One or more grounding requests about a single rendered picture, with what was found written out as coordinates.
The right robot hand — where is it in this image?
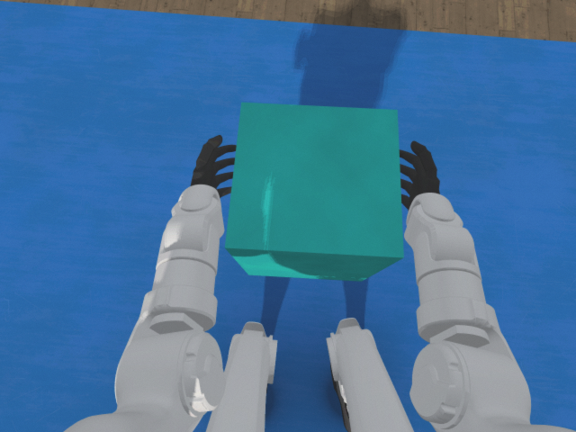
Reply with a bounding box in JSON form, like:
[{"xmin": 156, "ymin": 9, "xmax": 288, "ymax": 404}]
[{"xmin": 400, "ymin": 141, "xmax": 440, "ymax": 210}]

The left robot forearm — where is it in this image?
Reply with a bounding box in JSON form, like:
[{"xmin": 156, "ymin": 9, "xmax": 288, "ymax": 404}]
[{"xmin": 114, "ymin": 184, "xmax": 224, "ymax": 402}]

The left robot hand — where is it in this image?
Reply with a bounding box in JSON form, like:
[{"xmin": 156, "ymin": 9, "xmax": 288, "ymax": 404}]
[{"xmin": 191, "ymin": 135, "xmax": 237, "ymax": 198}]

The right robot forearm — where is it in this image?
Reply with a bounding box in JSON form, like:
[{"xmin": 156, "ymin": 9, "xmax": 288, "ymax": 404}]
[{"xmin": 404, "ymin": 193, "xmax": 531, "ymax": 413}]

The carton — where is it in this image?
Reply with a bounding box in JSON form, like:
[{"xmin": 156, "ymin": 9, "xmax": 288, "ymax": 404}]
[{"xmin": 225, "ymin": 103, "xmax": 404, "ymax": 282}]

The robot left upper arm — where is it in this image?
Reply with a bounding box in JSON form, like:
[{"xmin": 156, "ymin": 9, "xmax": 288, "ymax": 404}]
[{"xmin": 64, "ymin": 329, "xmax": 226, "ymax": 432}]

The robot right upper arm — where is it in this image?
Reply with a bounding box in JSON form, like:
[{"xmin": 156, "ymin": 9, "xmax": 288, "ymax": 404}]
[{"xmin": 409, "ymin": 340, "xmax": 576, "ymax": 432}]

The robot right foot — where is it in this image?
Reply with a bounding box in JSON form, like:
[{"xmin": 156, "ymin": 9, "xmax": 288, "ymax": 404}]
[{"xmin": 330, "ymin": 365, "xmax": 351, "ymax": 432}]

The robot right thigh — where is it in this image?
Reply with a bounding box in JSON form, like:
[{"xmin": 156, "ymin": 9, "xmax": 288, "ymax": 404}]
[{"xmin": 326, "ymin": 326, "xmax": 414, "ymax": 432}]

